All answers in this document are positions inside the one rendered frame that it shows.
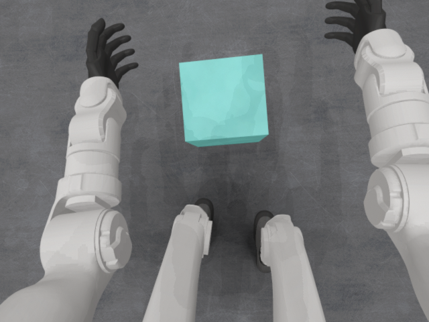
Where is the left robot shin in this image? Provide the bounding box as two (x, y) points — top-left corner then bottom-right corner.
(172, 205), (208, 229)

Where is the left robot upper arm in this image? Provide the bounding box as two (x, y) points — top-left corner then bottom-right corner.
(0, 209), (132, 322)

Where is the carton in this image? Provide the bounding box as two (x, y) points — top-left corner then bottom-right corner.
(179, 54), (269, 147)

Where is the right robot forearm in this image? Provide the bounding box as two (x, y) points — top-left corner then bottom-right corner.
(354, 29), (429, 168)

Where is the left robot hand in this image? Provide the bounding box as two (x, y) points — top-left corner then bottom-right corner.
(86, 18), (139, 90)

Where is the right robot upper arm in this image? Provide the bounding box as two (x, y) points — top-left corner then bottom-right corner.
(363, 164), (429, 322)

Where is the robot shin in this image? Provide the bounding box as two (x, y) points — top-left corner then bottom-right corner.
(260, 215), (304, 265)
(172, 205), (208, 229)

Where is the right robot hand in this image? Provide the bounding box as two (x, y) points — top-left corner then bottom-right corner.
(324, 0), (387, 54)

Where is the right robot shin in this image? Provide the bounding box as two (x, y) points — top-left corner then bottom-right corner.
(260, 215), (304, 265)

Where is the left robot forearm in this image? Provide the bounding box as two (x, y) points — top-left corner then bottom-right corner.
(40, 76), (127, 268)

